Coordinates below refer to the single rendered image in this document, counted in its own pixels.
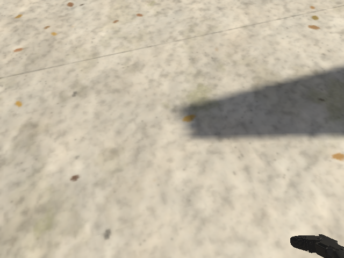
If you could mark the robot right hand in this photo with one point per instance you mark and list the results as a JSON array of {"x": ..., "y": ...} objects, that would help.
[{"x": 322, "y": 245}]

